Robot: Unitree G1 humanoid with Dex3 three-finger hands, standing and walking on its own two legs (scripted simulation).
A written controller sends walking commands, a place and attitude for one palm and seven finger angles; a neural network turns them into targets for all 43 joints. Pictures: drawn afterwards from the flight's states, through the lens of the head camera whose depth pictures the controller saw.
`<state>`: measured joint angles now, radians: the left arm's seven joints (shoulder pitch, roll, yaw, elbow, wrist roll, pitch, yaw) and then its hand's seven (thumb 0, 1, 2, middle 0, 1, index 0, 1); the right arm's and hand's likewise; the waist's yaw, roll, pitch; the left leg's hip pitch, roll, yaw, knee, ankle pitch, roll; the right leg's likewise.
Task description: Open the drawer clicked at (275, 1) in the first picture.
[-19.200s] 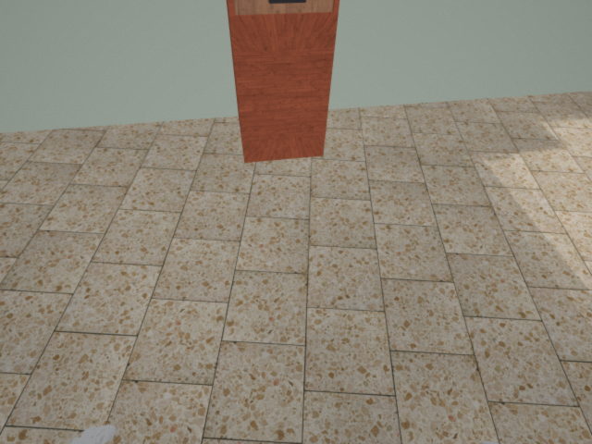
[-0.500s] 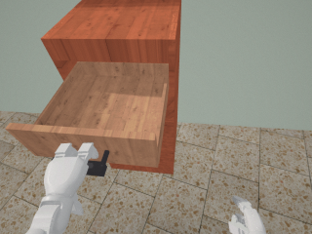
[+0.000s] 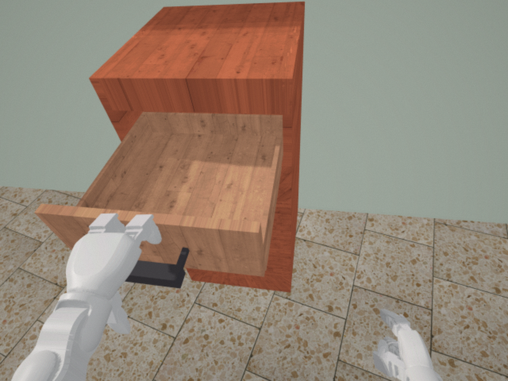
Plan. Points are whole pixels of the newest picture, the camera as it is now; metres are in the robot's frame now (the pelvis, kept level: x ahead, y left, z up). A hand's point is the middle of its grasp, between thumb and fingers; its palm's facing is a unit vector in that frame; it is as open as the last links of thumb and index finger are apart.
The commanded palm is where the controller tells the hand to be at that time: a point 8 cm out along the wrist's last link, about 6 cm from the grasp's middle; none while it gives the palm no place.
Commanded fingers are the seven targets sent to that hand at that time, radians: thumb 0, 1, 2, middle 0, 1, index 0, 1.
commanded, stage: lift the hand off the handle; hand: left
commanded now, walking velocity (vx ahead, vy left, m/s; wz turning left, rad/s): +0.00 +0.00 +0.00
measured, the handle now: (146, 260) +0.27 +0.24 +0.03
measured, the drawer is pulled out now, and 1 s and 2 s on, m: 0.30 0.30 0.30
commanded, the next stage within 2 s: draw the hand back to the body in 0.74 s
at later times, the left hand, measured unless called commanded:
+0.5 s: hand (99, 238) +0.24 +0.24 +0.16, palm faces +0.14 -0.05 -0.99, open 13.8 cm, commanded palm +0.20 +0.24 +0.22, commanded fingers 0.00 -0.50 0.30 -0.30 -1.20 -0.30 -1.20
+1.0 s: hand (101, 231) +0.23 +0.23 +0.17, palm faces +0.14 -0.05 -0.99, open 13.9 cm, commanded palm +0.19 +0.24 +0.23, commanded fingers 0.00 -0.50 0.30 -0.30 -1.20 -0.30 -1.20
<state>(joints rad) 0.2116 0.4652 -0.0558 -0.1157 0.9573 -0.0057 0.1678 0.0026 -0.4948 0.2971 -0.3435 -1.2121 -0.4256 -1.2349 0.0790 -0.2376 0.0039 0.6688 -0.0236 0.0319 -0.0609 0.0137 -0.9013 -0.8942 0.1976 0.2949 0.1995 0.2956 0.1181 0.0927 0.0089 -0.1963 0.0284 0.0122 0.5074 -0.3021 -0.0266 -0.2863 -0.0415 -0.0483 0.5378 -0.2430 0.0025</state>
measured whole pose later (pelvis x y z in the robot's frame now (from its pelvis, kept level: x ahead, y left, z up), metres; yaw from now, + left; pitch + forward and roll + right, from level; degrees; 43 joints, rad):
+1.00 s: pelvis -0.01 +0.00 +0.01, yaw +0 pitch -4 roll +1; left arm 0.13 0.57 0.05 -0.37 0.80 0.07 -0.09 0.00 -0.50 0.30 -0.32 -1.20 -0.32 -1.20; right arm 0.08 -0.27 0.04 0.63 0.01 0.07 0.01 0.01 -0.90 -0.89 0.20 0.29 0.20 0.30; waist 0.12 0.13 0.02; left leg -0.09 0.03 0.01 0.39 -0.24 -0.03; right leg -0.18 -0.04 -0.05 0.43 -0.18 0.00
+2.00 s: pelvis +0.01 +0.01 +0.01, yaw -1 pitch -5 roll -1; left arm 0.42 0.34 0.34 -0.54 -0.04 -0.18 0.09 0.00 0.17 0.59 -0.26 -0.76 -0.26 -0.77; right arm 0.20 -0.22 0.02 0.66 -0.02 -0.17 -0.06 0.02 -0.90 -0.89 0.20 0.30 0.20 0.30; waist 0.07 0.06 0.05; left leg -0.03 0.05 0.02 0.41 -0.28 -0.03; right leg -0.10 -0.02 -0.05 0.38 -0.19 0.01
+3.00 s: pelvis -0.04 +0.02 +0.00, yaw +0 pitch +0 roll +0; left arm 0.58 0.44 0.47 -0.66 -0.03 -0.23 0.12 0.02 0.88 0.89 -0.21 -0.30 -0.22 -0.30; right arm 0.18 -0.23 -0.02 0.54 0.00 -0.07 -0.07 0.01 -0.90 -0.89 0.20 0.29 0.20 0.30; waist 0.02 0.00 0.07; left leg -0.30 0.00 0.02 0.54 -0.25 0.00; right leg -0.37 -0.07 -0.03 0.51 -0.15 0.03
